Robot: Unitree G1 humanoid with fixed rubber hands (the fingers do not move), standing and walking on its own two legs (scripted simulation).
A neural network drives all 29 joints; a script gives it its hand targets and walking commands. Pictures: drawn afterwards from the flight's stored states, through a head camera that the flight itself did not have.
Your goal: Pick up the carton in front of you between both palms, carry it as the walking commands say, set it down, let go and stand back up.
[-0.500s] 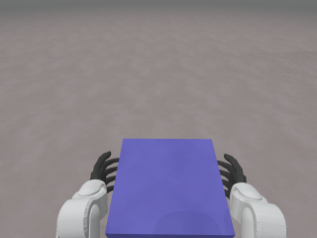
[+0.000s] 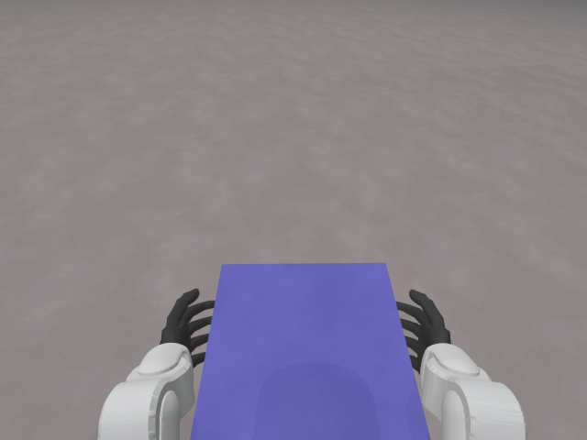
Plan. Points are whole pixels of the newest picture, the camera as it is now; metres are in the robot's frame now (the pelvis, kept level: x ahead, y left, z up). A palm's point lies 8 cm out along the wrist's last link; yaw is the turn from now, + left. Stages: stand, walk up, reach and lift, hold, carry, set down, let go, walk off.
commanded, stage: carry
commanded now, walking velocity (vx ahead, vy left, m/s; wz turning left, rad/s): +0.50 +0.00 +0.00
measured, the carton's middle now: (304, 383) +0.22 +0.00 +0.01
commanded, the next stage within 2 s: none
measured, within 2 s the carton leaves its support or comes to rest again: neither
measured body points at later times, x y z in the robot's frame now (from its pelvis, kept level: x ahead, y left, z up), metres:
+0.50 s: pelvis +0.38 +0.04 -0.02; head +0.40 +0.05 +0.43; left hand +0.71 +0.21 +0.08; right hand +0.73 -0.09 +0.08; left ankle +0.14 +0.06 -0.69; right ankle +0.52 +0.00 -0.73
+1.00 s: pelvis +0.77 +0.10 +0.01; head +0.81 +0.10 +0.46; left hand +1.06 +0.25 +0.08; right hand +1.06 -0.05 +0.08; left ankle +0.82 +0.18 -0.73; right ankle +0.59 +0.01 -0.63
